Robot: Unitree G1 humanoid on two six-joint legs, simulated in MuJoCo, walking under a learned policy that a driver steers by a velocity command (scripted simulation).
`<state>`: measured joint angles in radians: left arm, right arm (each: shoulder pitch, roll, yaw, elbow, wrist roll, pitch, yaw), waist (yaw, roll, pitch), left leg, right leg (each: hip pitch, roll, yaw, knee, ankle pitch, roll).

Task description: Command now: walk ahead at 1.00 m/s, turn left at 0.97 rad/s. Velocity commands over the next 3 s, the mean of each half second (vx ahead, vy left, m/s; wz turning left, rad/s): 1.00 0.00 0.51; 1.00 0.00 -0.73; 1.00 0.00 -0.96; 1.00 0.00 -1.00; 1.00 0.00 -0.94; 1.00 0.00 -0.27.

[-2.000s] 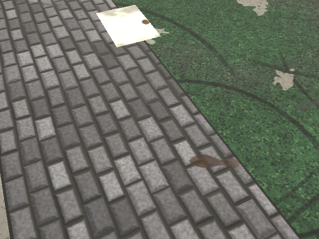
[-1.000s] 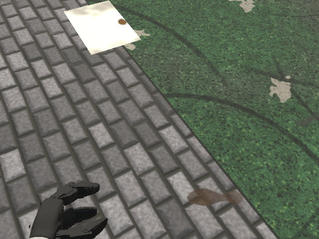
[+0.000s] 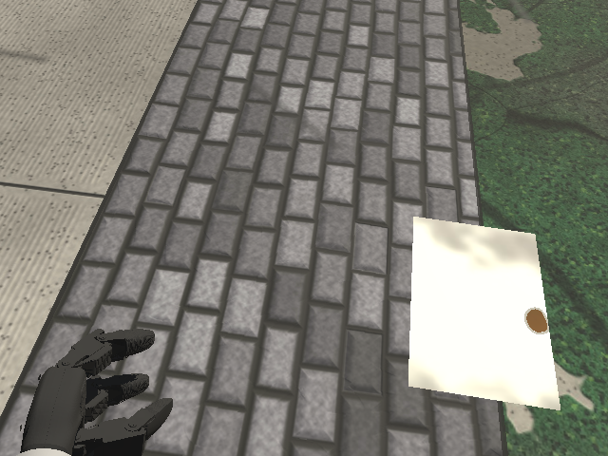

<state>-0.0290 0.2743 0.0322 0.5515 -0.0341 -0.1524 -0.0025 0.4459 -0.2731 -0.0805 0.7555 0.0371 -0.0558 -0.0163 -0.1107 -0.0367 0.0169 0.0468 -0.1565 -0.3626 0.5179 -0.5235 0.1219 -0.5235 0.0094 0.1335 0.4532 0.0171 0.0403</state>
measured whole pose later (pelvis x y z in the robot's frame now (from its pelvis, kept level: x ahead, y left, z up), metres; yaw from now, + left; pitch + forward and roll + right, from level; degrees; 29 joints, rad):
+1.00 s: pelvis +0.83 +0.07 -0.03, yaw -11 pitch -2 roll +3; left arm 0.17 0.32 0.07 0.67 -0.04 -0.02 -0.06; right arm 0.30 -0.28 -0.06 0.81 0.02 -0.07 0.00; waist 0.03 -0.01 0.06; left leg 0.10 0.05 0.18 1.00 -0.40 -0.03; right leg -0.58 0.03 -0.11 0.82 -0.27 -0.18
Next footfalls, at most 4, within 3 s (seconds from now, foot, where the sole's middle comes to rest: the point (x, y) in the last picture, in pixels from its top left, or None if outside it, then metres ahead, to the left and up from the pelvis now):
0.50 left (172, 421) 0.57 0.21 -0.75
0.96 right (258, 256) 1.00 0.01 -0.75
1.40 left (234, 145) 1.44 0.05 -0.75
1.90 right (374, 120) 1.53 -0.41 -0.75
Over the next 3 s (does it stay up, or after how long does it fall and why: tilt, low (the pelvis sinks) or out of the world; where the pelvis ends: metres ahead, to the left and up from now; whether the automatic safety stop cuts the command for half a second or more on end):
stays up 1.56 -1.14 0.02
